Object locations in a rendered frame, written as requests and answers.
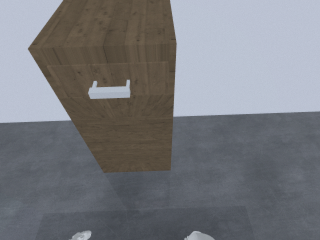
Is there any drawer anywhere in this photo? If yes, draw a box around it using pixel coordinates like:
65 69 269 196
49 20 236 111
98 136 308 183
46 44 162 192
47 61 168 98

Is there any left robot hand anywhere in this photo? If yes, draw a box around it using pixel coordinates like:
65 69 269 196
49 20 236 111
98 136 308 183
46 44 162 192
69 230 92 240

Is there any cabinet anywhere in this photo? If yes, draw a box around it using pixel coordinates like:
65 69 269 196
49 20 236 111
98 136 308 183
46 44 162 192
28 0 177 173

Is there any handle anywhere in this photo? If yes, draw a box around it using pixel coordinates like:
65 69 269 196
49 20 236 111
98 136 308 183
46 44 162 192
88 79 131 99

